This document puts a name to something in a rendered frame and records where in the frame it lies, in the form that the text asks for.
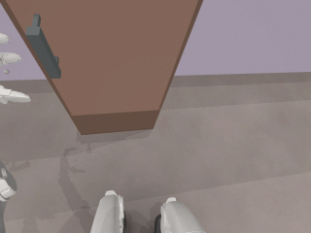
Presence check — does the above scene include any left robot hand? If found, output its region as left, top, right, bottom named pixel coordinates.
left=0, top=33, right=31, bottom=104

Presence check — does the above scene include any left robot thigh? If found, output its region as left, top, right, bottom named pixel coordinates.
left=90, top=194, right=124, bottom=233

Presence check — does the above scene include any handle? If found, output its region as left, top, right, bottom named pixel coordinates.
left=25, top=14, right=61, bottom=79

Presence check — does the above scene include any cupboard door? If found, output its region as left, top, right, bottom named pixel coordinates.
left=6, top=0, right=198, bottom=116

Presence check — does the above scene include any robot right shin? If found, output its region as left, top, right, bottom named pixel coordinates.
left=160, top=197, right=176, bottom=233

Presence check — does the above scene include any robot left upper arm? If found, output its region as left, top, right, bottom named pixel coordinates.
left=0, top=161, right=17, bottom=233

